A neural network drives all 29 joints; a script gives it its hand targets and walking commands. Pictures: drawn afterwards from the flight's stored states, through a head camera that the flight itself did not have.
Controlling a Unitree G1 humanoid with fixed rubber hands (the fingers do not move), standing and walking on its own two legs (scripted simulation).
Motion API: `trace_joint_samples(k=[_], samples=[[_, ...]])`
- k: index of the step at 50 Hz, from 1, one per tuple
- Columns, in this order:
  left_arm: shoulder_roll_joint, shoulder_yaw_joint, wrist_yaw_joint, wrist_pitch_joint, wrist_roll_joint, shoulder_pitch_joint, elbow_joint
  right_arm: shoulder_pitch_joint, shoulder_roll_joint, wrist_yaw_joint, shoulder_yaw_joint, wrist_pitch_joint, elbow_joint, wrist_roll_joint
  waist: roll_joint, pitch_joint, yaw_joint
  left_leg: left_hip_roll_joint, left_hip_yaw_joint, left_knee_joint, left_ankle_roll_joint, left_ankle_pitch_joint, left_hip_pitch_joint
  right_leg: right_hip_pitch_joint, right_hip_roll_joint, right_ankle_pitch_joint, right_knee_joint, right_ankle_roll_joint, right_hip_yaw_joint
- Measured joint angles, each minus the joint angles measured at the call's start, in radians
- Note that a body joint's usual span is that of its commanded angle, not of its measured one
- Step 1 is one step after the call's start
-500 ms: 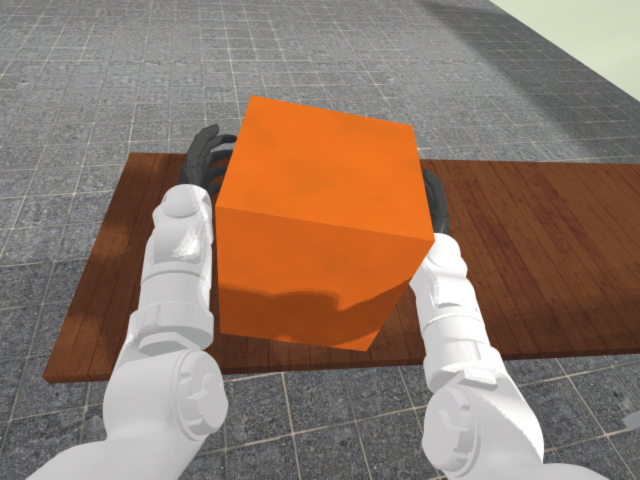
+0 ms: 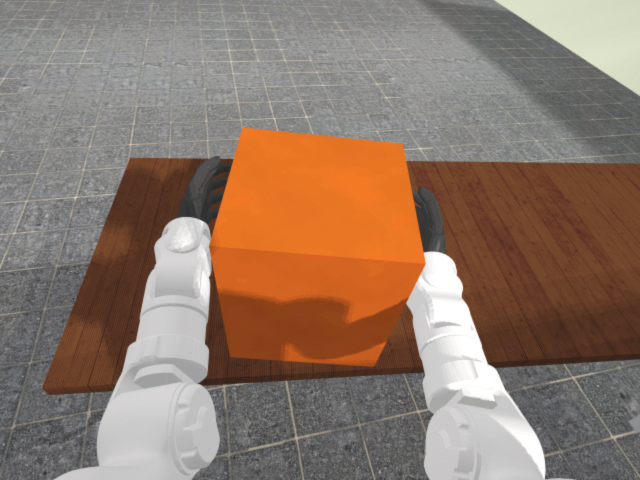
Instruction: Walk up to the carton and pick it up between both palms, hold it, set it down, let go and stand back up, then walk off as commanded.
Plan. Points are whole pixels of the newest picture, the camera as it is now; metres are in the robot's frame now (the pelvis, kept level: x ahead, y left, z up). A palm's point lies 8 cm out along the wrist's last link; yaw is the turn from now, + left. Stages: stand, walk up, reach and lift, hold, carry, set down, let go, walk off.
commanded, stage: set down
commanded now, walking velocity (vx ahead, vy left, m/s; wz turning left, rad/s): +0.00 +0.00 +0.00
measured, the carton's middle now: (312, 255) +0.38 +0.01 +0.07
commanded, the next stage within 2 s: none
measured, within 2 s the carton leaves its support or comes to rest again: rests again in 0.98 s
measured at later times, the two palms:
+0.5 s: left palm (205, 227) +0.39 +0.15 +0.11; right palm (434, 265) +0.36 -0.15 +0.09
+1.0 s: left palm (197, 227) +0.39 +0.16 +0.10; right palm (423, 252) +0.38 -0.14 +0.09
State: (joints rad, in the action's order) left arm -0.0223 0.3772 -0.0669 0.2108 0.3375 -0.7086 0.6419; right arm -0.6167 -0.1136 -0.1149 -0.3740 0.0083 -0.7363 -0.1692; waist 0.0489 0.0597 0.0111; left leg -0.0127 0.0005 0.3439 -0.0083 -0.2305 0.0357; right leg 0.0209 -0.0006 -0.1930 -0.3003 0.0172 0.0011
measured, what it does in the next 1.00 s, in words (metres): stands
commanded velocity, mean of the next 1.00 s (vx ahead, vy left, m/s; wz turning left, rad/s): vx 0.00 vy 0.00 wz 0.00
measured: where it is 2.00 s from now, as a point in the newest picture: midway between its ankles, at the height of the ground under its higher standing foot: outside the picture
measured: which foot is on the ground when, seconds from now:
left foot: down 0.00-1.00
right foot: down 0.00-1.00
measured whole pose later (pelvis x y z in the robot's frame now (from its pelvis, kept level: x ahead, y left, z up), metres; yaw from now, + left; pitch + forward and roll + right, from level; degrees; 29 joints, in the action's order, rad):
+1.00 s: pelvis +0.00 +0.00 +0.00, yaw +0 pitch -3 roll +0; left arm -0.06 0.49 -0.09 0.04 0.38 -0.72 0.75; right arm -0.62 -0.15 -0.07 -0.51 0.16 -0.76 -0.33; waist 0.01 0.07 -0.01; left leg -0.01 0.00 0.33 0.00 -0.23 0.05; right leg 0.04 -0.01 -0.20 -0.30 0.02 0.00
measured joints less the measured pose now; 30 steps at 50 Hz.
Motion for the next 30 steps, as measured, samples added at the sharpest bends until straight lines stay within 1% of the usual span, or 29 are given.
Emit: trace_joint_samples(k=[5,12,16,21,24,30], samples=[[-0.010,0.014,0.000,-0.005,0.000,-0.012,0.000,0.000,0.002,0.002,-0.007,0.015,0.000,-0.005,0.012,-0.005,0.000,0.005,0.000,0.000,0.000,0.012,0.002,0.000,-0.005,0.002,0.000,0.000,0.000],[-0.048,0.073,-0.003,-0.002,0.012,-0.057,0.043,0.000,-0.002,0.039,-0.079,0.016,-0.002,-0.037,-0.002,0.018,-0.003,0.005,0.000,0.000,0.000,0.030,0.002,0.000,-0.005,0.020,0.000,0.000,0.000],[-0.057,0.108,-0.003,-0.006,0.021,-0.092,0.100,0.000,-0.016,0.058,-0.139,0.013,-0.003,-0.098,-0.016,0.035,-0.007,0.005,0.000,-0.001,0.002,0.034,0.002,0.001,-0.005,0.024,0.000,0.000,0.000],[-0.063,0.150,-0.010,-0.037,0.037,-0.106,0.144,0.000,-0.030,0.070,-0.179,0.023,-0.002,-0.143,-0.017,0.032,-0.019,0.006,0.000,-0.009,0.005,0.034,0.006,0.009,-0.005,0.019,0.000,0.000,0.000],[-0.060,0.154,-0.014,-0.066,0.041,-0.101,0.156,-0.001,-0.032,0.070,-0.182,0.036,-0.002,-0.158,-0.013,0.026,-0.023,0.006,0.000,-0.010,0.005,0.027,0.008,0.011,-0.005,0.012,0.000,0.000,0.000],[-0.047,0.134,-0.019,-0.103,0.042,-0.074,0.158,-0.001,-0.041,0.071,-0.182,0.055,-0.002,-0.160,-0.002,0.017,-0.024,0.006,0.000,-0.010,0.005,0.008,0.008,0.011,-0.005,-0.007,0.000,0.000,0.000]])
